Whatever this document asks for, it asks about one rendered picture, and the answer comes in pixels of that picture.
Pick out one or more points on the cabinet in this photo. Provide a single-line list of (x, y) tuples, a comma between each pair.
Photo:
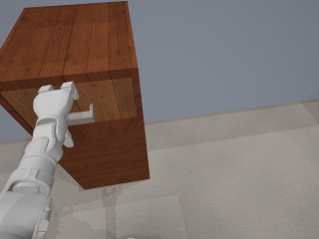
[(81, 43)]

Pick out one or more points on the drawer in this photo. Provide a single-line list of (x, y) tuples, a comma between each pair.
[(112, 100)]

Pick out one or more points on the robot left hand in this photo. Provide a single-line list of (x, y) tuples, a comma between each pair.
[(52, 102)]

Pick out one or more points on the left robot forearm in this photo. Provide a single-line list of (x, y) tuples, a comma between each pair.
[(39, 162)]

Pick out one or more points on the handle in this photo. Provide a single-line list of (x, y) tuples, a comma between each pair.
[(81, 117)]

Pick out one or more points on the robot left upper arm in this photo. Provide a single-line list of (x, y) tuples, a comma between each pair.
[(24, 215)]

